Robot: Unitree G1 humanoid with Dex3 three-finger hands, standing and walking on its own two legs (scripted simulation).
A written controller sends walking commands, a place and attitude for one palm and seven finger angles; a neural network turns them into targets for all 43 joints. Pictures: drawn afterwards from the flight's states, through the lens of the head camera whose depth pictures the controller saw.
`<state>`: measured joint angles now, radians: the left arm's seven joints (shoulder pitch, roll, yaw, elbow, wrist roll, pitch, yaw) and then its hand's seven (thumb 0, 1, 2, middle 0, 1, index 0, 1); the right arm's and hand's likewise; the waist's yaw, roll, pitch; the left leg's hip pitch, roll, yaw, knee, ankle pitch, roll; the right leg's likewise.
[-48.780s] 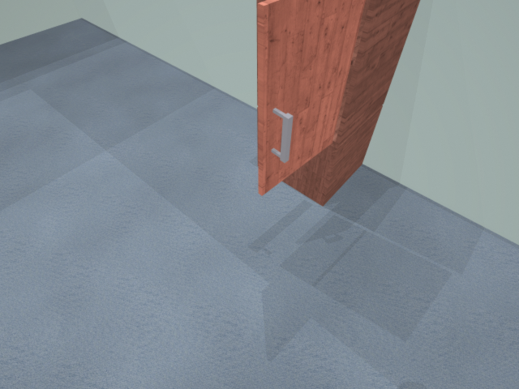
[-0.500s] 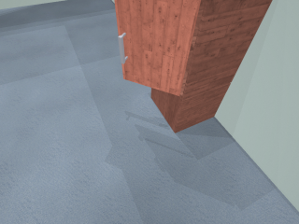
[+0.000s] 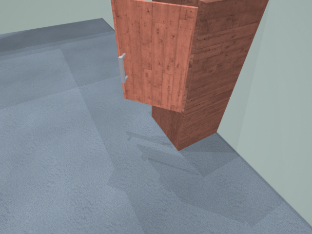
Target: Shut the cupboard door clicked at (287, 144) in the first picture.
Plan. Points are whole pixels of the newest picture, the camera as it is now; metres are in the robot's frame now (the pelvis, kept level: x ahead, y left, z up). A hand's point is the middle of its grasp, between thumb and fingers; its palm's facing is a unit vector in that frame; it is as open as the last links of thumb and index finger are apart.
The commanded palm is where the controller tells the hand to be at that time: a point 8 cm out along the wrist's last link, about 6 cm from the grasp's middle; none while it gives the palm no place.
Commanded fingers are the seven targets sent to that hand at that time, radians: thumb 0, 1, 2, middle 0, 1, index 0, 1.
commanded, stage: let the arm hang, fingers relaxed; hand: left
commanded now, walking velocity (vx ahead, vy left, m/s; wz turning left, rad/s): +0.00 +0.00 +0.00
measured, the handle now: (123, 68) +0.96 +0.23 -0.10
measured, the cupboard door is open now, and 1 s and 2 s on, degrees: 41 41 41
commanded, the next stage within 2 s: look to check the result in 0.14 s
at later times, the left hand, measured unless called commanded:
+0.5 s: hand out of the picture -0.01 +0.19 -0.18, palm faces +0.02 -0.98 -0.20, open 7.4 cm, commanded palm none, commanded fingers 0.00 0.90 0.90 -0.20 -0.30 -0.20 -0.30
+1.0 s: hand out of the picture +0.04 +0.20 -0.17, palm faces +0.02 -0.97 -0.26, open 7.4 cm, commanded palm none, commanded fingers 0.00 0.90 0.90 -0.20 -0.30 -0.20 -0.30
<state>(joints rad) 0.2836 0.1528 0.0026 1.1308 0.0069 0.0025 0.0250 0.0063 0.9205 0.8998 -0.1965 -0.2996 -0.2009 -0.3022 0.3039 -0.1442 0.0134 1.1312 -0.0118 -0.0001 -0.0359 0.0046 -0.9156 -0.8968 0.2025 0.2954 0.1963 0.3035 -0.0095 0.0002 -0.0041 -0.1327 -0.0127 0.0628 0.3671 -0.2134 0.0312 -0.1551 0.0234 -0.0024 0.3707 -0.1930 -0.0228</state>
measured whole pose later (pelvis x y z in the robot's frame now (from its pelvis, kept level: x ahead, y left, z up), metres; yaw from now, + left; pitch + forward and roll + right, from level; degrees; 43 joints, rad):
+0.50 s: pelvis +0.00 +0.01 +0.00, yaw -1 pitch -1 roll +0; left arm 0.29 0.16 0.01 1.15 0.01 0.00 0.03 0.00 0.91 0.90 -0.20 -0.30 -0.20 -0.30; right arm 0.30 -0.16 0.00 1.13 -0.01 -0.01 -0.04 0.00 -0.91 -0.90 0.20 0.30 0.20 0.30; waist -0.01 0.00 0.02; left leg -0.14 -0.03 0.08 0.37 -0.21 0.05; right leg -0.17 0.01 0.01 0.39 -0.19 -0.01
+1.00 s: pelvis +0.00 +0.00 +0.00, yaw +1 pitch -1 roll +0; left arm 0.20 0.22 0.02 1.11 0.01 0.00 0.03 0.00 0.91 0.90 -0.20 -0.30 -0.20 -0.30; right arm 0.23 -0.22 -0.01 1.11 -0.01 0.00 -0.03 0.00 -0.91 -0.90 0.20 0.30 0.20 0.30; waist -0.02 0.00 0.04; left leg -0.15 -0.02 0.05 0.38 -0.21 0.03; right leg -0.18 0.01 -0.02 0.40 -0.21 -0.02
